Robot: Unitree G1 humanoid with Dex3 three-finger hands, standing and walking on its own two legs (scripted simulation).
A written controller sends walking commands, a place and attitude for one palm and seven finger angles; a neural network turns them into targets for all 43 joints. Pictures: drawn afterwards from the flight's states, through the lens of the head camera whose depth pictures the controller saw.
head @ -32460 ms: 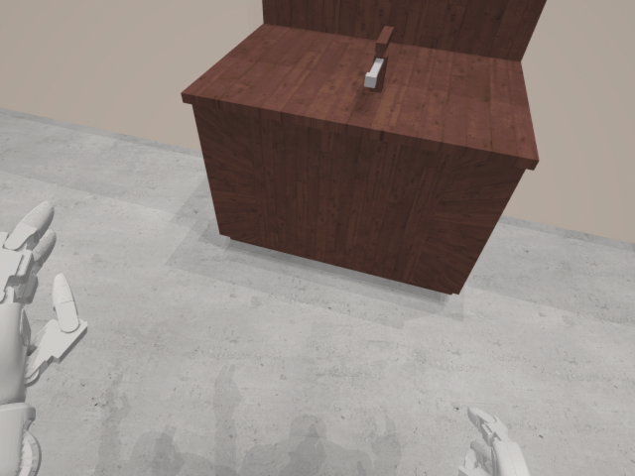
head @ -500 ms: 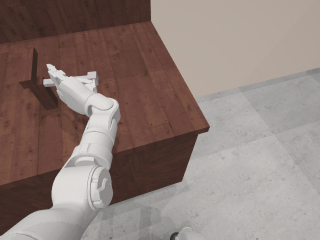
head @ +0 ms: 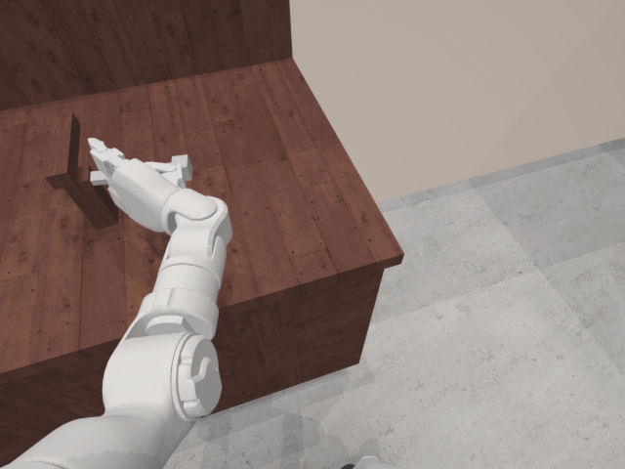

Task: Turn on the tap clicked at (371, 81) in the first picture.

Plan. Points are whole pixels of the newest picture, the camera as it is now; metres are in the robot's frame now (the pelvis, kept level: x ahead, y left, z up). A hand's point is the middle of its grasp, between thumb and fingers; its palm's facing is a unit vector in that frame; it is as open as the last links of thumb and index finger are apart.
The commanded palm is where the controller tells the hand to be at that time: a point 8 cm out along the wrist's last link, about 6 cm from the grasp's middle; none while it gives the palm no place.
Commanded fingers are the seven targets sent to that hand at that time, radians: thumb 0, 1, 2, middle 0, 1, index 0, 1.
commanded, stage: lift the hand up off the lever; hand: left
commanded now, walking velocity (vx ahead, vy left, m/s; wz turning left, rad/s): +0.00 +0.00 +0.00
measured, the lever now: (182, 168) +0.54 +0.18 +0.06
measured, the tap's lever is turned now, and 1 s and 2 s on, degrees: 81 81 81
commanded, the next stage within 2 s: draw the hand back beside the body in 0.82 s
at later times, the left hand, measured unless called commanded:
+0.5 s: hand (177, 167) +0.47 +0.16 +0.14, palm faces +0.79 -0.60 -0.14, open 7.8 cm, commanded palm +0.41 +0.18 +0.14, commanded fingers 0.00 0.90 0.90 -0.15 -0.15 -0.15 -0.15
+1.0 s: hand (184, 164) +0.47 +0.15 +0.14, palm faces +0.69 -0.70 -0.16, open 7.8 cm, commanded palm +0.39 +0.18 +0.15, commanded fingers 0.00 0.90 0.90 -0.16 -0.17 -0.16 -0.17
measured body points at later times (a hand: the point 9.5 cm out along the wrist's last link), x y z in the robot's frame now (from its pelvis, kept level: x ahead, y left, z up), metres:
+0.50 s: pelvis +0.00 +0.00 +0.01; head +0.04 -0.01 +0.45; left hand +0.42 +0.18 +0.15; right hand +0.09 -0.24 -0.13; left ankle -0.04 +0.15 -0.71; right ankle +0.07 -0.09 -0.71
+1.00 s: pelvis +0.01 +0.00 +0.01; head +0.04 -0.01 +0.46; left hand +0.42 +0.18 +0.15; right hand +0.10 -0.25 -0.13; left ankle -0.04 +0.15 -0.71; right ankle +0.07 -0.09 -0.71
